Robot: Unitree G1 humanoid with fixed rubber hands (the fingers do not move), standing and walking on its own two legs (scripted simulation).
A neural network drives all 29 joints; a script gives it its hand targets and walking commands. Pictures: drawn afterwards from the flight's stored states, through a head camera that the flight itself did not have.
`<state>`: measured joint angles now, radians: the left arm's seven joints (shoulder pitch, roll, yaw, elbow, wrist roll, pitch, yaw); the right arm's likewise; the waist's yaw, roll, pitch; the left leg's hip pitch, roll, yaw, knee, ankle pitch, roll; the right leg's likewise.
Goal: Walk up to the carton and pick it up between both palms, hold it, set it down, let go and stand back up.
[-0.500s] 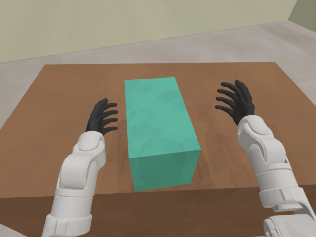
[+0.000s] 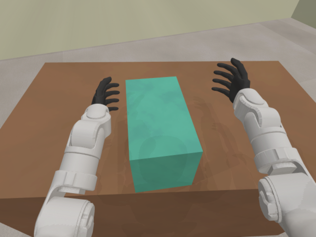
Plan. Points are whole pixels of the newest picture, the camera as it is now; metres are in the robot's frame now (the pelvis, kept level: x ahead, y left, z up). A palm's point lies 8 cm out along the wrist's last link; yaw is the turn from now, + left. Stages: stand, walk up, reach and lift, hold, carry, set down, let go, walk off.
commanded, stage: reach and lift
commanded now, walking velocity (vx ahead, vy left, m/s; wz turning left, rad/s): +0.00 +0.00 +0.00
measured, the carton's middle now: (157, 130) +0.43 +0.02 +0.02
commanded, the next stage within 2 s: none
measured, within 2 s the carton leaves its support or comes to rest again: neither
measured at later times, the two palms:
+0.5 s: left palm (108, 127) +0.40 +0.15 +0.07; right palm (220, 116) +0.43 -0.16 +0.09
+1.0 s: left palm (112, 128) +0.40 +0.15 +0.06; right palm (209, 119) +0.43 -0.13 +0.07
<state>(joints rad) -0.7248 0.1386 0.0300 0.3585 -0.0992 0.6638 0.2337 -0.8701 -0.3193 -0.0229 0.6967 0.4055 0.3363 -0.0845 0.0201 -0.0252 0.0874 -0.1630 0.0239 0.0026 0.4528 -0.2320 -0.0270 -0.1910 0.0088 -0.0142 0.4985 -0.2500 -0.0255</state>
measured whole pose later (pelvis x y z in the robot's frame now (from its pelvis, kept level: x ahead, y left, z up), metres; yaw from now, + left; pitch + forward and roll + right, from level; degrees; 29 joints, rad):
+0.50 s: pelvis +0.00 +0.00 +0.00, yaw +0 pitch +6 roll +1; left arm -0.72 0.06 0.04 0.85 -0.04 0.06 0.22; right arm -0.83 -0.21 -0.02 1.02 0.29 -0.03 -0.06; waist 0.04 -0.02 -0.02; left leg -0.36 0.02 0.00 0.45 -0.20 -0.03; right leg -0.39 0.01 -0.01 0.50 -0.22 -0.03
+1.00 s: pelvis +0.00 +0.00 +0.00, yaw +0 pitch +9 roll +1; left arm -0.72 0.01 0.08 0.89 0.00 -0.01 0.24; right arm -0.83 -0.14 -0.02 1.05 0.21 -0.06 -0.08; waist 0.05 -0.02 -0.06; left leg -0.41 0.02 0.00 0.45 -0.20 -0.03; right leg -0.44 0.01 -0.01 0.50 -0.21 -0.03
